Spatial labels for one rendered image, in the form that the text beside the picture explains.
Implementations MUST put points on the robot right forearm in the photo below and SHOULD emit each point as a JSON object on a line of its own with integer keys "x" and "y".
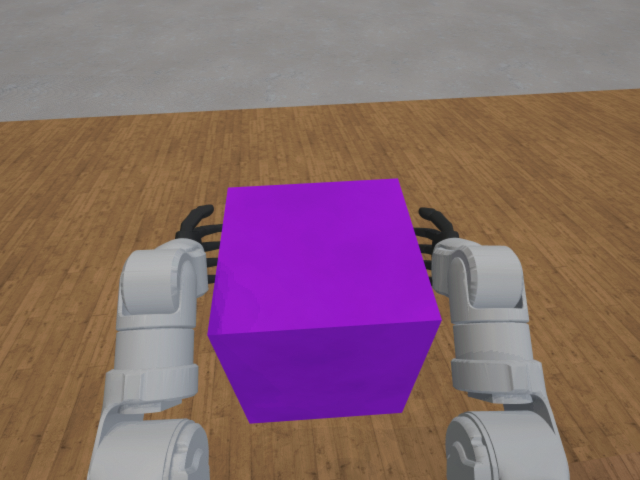
{"x": 487, "y": 298}

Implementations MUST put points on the robot left hand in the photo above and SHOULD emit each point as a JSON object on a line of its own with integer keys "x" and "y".
{"x": 188, "y": 230}

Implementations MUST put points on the robot right hand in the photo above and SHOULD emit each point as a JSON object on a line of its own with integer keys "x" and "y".
{"x": 444, "y": 225}

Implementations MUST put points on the left robot upper arm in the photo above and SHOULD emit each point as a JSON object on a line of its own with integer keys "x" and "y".
{"x": 169, "y": 449}

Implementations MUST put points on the right robot upper arm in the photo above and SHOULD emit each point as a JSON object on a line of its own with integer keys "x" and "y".
{"x": 503, "y": 445}

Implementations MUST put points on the carton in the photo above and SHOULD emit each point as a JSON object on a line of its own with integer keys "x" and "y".
{"x": 322, "y": 306}

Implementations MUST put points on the robot left forearm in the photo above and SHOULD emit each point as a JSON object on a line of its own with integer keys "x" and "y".
{"x": 156, "y": 313}

